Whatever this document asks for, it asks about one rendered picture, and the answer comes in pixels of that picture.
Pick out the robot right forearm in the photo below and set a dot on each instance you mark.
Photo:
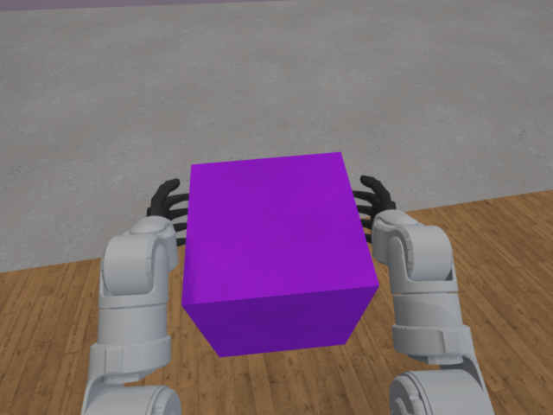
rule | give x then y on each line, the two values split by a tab
429	325

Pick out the robot left forearm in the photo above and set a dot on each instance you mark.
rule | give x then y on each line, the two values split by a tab
133	289

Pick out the right robot upper arm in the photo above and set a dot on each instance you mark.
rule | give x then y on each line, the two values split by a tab
437	392

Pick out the left robot upper arm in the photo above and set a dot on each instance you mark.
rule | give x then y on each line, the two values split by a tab
135	400

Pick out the carton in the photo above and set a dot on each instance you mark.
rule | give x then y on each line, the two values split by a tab
276	257

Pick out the robot left hand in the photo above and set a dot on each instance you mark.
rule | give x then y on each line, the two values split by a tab
160	205

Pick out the robot right hand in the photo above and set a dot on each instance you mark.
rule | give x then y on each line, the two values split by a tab
380	201

